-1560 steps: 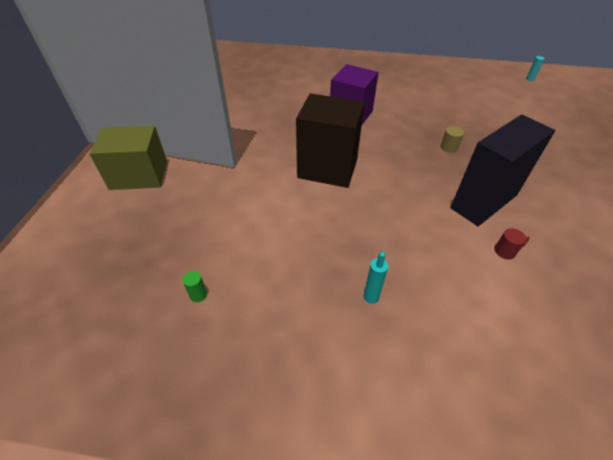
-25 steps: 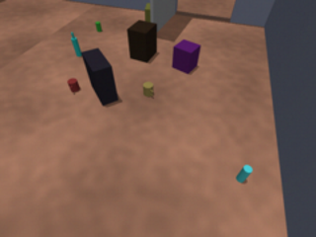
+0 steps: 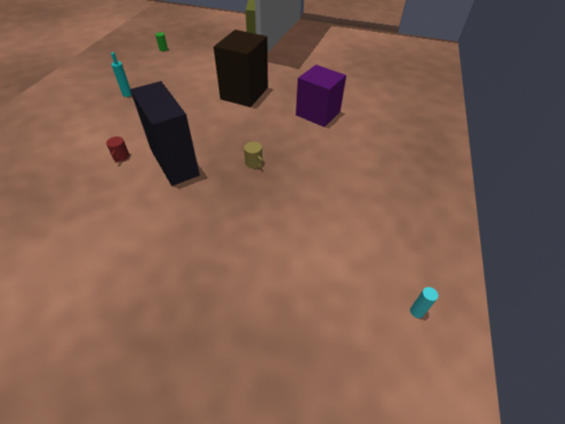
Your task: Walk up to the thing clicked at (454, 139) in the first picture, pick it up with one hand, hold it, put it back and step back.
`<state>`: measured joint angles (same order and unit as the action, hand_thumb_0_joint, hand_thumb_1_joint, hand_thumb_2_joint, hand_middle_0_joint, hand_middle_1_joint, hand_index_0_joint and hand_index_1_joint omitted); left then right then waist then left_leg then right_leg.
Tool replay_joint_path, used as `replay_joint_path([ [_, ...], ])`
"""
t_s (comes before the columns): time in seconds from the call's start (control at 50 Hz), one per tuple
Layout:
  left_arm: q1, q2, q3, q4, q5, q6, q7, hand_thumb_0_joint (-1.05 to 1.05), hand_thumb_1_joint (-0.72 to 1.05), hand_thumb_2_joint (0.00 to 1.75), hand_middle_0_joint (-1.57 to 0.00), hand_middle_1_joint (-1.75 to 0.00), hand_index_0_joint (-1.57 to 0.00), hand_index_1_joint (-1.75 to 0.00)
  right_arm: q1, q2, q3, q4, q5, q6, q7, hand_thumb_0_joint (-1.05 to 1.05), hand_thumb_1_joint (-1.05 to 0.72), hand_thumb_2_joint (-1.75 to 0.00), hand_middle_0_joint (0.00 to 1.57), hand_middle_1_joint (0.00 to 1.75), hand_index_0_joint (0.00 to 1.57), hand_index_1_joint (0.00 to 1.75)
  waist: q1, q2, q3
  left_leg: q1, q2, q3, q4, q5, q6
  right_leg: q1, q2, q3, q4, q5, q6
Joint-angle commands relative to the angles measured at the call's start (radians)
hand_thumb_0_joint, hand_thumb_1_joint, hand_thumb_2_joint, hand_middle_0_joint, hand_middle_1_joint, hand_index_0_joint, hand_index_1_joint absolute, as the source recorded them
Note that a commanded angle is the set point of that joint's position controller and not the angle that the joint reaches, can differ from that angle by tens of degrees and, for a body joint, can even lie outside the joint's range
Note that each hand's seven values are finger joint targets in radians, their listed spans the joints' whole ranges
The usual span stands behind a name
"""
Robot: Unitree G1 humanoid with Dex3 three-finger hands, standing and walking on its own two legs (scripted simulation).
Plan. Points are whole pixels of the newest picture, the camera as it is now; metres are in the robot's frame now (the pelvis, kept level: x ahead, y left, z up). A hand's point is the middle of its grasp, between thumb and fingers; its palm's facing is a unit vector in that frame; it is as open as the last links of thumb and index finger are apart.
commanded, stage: stand
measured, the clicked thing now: (255, 156) +1.47 +0.15 -0.73
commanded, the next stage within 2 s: none
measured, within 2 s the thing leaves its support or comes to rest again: neither
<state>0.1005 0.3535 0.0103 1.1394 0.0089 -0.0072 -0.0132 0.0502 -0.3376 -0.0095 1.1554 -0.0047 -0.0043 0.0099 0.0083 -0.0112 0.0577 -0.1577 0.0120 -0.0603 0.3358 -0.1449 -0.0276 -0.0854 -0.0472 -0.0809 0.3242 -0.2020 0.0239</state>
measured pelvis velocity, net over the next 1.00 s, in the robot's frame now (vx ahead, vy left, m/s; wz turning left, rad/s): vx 0.01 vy -0.01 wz -0.02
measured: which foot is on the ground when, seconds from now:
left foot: down 0.00-1.00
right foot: down 0.00-1.00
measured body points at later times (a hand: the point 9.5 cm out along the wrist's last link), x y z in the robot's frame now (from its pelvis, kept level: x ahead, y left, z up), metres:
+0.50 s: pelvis +0.00 -0.01 +0.00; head +0.01 -0.01 +0.45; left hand +0.07 +0.30 -0.13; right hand +0.07 -0.31 -0.14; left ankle +0.03 +0.14 -0.75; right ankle -0.02 -0.13 -0.75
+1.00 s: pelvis +0.01 -0.01 +0.00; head +0.02 -0.01 +0.45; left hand +0.08 +0.29 -0.13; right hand +0.08 -0.31 -0.13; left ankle +0.03 +0.14 -0.75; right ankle -0.02 -0.13 -0.75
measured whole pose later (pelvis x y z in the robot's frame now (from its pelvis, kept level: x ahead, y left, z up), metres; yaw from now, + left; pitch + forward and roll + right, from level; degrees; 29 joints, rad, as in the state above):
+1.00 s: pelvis +0.01 -0.01 +0.00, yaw -1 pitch -2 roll +0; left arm 0.12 0.36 0.01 1.13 0.01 -0.01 -0.02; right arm 0.09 -0.35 0.01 1.15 -0.01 -0.01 0.01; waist 0.00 0.00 0.05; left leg -0.14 0.03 -0.05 0.32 -0.15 -0.05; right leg -0.08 -0.03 -0.07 0.33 -0.21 0.01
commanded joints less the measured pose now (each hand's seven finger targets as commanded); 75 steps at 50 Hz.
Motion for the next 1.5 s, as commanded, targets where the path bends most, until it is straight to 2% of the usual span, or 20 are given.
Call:
replay_joint_path([
  [0.0, -0.035, 0.213, 0.037, -0.058, -0.003, -0.019, 0.017, 0.0, 0.9, 0.9, -0.2, -0.3, -0.2, -0.3, -0.04, -0.217, -0.036, -0.056, -0.002, -0.02, -0.016, 0.0, -0.9, -0.9, 0.2, 0.3, 0.2, 0.3, -0.001, 0.037, -0.078, 0.004, 0.094, -0.066, -0.057, 0.103, 0.03, 0.01, -0.104, 0.088, -0.065, 0.031, -0.035],
  [0.02, -0.034, 0.218, 0.039, -0.058, -0.003, -0.019, 0.017, 0.0, 0.9, 0.9, -0.2, -0.3, -0.2, -0.3, -0.039, -0.215, -0.035, -0.056, -0.002, -0.019, -0.016, 0.0, -0.9, -0.9, 0.2, 0.3, 0.2, 0.3, 0.002, 0.032, -0.086, 0.002, 0.097, -0.066, -0.057, 0.123, 0.033, 0.017, -0.106, 0.087, -0.06, 0.04, -0.037],
  [0.06, -0.023, 0.217, 0.038, -0.054, -0.002, -0.019, 0.018, 0.0, 0.9, 0.9, -0.2, -0.3, -0.2, -0.3, -0.042, -0.208, -0.034, -0.059, -0.004, -0.018, -0.014, 0.0, -0.9, -0.9, 0.2, 0.3, 0.2, 0.3, 0.002, 0.021, -0.056, -0.005, 0.089, -0.068, -0.069, 0.077, 0.028, -0.013, -0.097, 0.084, -0.073, -0.008, -0.033],
  [0.18, -0.024, 0.218, 0.041, -0.063, -0.003, -0.02, 0.016, 0.0, 0.9, 0.9, -0.2, -0.3, -0.2, -0.3, -0.022, -0.214, -0.034, -0.059, -0.002, -0.023, -0.016, 0.0, -0.9, -0.9, 0.2, 0.3, 0.2, 0.3, 0.0, 0.022, -0.093, 0.029, 0.101, -0.063, -0.046, 0.153, 0.031, 0.005, -0.103, 0.093, -0.062, 0.05, -0.039],
  [0.28, -0.033, 0.219, 0.04, -0.064, -0.002, -0.017, 0.016, 0.0, 0.9, 0.9, -0.2, -0.3, -0.2, -0.3, -0.015, -0.209, -0.03, -0.06, -0.004, -0.018, -0.015, 0.0, -0.9, -0.9, 0.2, 0.3, 0.2, 0.3, -0.001, -0.008, -0.063, -0.001, 0.095, -0.063, -0.058, 0.098, 0.027, -0.006, -0.1, 0.095, -0.074, 0.003, -0.038],
  [0.36, -0.021, 0.215, 0.038, -0.07, -0.002, -0.019, 0.015, 0.0, 0.9, 0.9, -0.2, -0.3, -0.2, -0.3, -0.005, -0.217, -0.029, -0.06, -0.003, -0.023, -0.016, 0.0, -0.9, -0.9, 0.2, 0.3, 0.2, 0.3, 0.001, 0.011, -0.101, 0.029, 0.105, -0.058, -0.038, 0.184, 0.027, 0.011, -0.104, 0.097, -0.059, 0.094, -0.038],
  [0.4, -0.02, 0.216, 0.037, -0.068, -0.004, -0.019, 0.016, 0.0, 0.9, 0.9, -0.2, -0.3, -0.2, -0.3, -0.012, -0.215, -0.027, -0.06, -0.003, -0.023, -0.017, 0.0, -0.9, -0.9, 0.2, 0.3, 0.2, 0.3, 0.002, 0.014, -0.096, 0.031, 0.105, -0.058, -0.038, 0.188, 0.027, 0.012, -0.1, 0.092, -0.056, 0.104, -0.036],
  [0.46, -0.018, 0.215, 0.036, -0.066, -0.003, -0.018, 0.017, 0.0, 0.9, 0.9, -0.2, -0.3, -0.2, -0.3, -0.009, -0.215, -0.026, -0.057, -0.002, -0.019, -0.017, 0.0, -0.9, -0.9, 0.2, 0.3, 0.2, 0.3, -0.001, 0.004, -0.076, 0.024, 0.102, -0.057, -0.045, 0.132, 0.026, -0.013, -0.098, 0.095, -0.073, 0.05, -0.035],
  [0.62, -0.016, 0.219, 0.035, -0.068, -0.002, -0.017, 0.016, 0.0, 0.9, 0.9, -0.2, -0.3, -0.2, -0.3, 0.0, -0.215, -0.022, -0.058, -0.001, -0.021, -0.016, 0.0, -0.9, -0.9, 0.2, 0.3, 0.2, 0.3, -0.004, 0.014, -0.072, 0.033, 0.105, -0.056, -0.049, 0.141, 0.023, -0.023, -0.092, 0.094, -0.065, 0.052, -0.036],
  [0.76, -0.01, 0.221, 0.035, -0.068, -0.004, -0.021, 0.017, 0.0, 0.9, 0.9, -0.2, -0.3, -0.2, -0.3, 0.005, -0.216, -0.021, -0.062, -0.001, -0.021, -0.017, 0.0, -0.9, -0.9, 0.2, 0.3, 0.2, 0.3, -0.002, 0.014, -0.101, 0.036, 0.107, -0.047, -0.031, 0.195, 0.027, 0.018, -0.1, 0.098, -0.057, 0.138, -0.035],
  [0.88, -0.019, 0.218, 0.035, -0.067, -0.003, -0.017, 0.014, 0.0, 0.9, 0.9, -0.2, -0.3, -0.2, -0.3, 0.006, -0.22, -0.016, -0.061, -0.001, -0.019, -0.017, 0.0, -0.9, -0.9, 0.2, 0.3, 0.2, 0.3, -0.004, 0.023, -0.06, 0.021, 0.103, -0.051, -0.053, 0.114, 0.023, -0.02, -0.093, 0.098, -0.072, 0.041, -0.035],
  [1.0, -0.01, 0.222, 0.035, -0.071, -0.002, -0.019, 0.017, 0.0, 0.9, 0.9, -0.2, -0.3, -0.2, -0.3, 0.013, -0.218, -0.018, -0.067, -0.002, -0.021, -0.019, 0.0, -0.9, -0.9, 0.2, 0.3, 0.2, 0.3, -0.003, 0.005, -0.104, 0.047, 0.11, -0.042, -0.027, 0.201, 0.025, 0.019, -0.098, 0.099, -0.056, 0.152, -0.036],
  [1.14, -0.015, 0.222, 0.035, -0.071, -0.002, -0.017, 0.015, 0.0, 0.9, 0.9, -0.2, -0.3, -0.2, -0.3, 0.017, -0.222, -0.012, -0.065, -0.002, -0.02, -0.02, 0.0, -0.9, -0.9, 0.2, 0.3, 0.2, 0.3, -0.004, 0.016, -0.076, 0.04, 0.113, -0.043, -0.044, 0.157, 0.026, -0.006, -0.096, 0.103, -0.064, 0.093, -0.038],
  [1.3, -0.004, 0.22, 0.033, -0.067, -0.004, -0.018, 0.017, 0.0, 0.9, 0.9, -0.2, -0.3, -0.2, -0.3, 0.013, -0.222, -0.013, -0.068, -0.001, -0.023, -0.022, 0.0, -0.9, -0.9, 0.2, 0.3, 0.2, 0.3, 0.001, 0.006, -0.096, 0.055, 0.116, -0.041, -0.034, 0.238, 0.027, 0.025, -0.096, 0.096, -0.049, 0.186, -0.035],
  [1.32, -0.004, 0.218, 0.033, -0.068, -0.004, -0.018, 0.017, 0.0, 0.9, 0.9, -0.2, -0.3, -0.2, -0.3, 0.014, -0.225, -0.012, -0.069, -0.002, -0.022, -0.022, 0.0, -0.9, -0.9, 0.2, 0.3, 0.2, 0.3, 0.0, 0.014, -0.094, 0.053, 0.114, -0.038, -0.038, 0.215, 0.027, 0.017, -0.096, 0.097, -0.054, 0.159, -0.035],
  [1.48, -0.007, 0.22, 0.032, -0.074, -0.002, -0.019, 0.019, 0.0, 0.9, 0.9, -0.2, -0.3, -0.2, -0.3, 0.021, -0.226, -0.015, -0.072, -0.003, -0.018, -0.021, 0.0, -0.9, -0.9, 0.2, 0.3, 0.2, 0.3, -0.006, 0.005, -0.083, 0.049, 0.113, -0.033, -0.032, 0.189, 0.028, 0.01, -0.096, 0.1, -0.061, 0.157, -0.035],
])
